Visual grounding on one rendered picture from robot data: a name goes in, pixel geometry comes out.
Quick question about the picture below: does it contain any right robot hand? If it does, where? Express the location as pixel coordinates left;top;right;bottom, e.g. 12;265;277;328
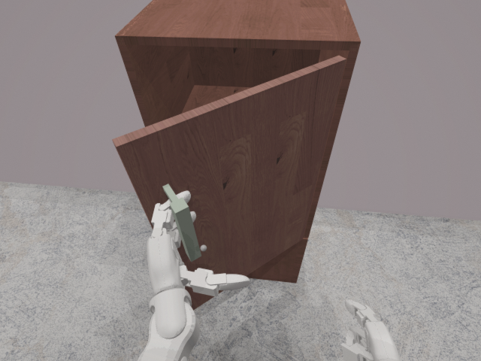
341;299;401;361

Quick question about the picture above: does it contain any handle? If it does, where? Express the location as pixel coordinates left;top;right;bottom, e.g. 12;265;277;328
163;184;201;262

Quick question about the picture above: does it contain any cupboard door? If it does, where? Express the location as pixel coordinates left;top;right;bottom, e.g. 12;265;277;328
112;56;346;310

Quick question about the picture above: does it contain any robot left forearm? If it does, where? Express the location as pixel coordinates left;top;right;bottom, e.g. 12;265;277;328
137;288;200;361

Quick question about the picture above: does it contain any left robot hand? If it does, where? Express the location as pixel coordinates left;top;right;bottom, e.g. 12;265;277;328
147;190;250;296

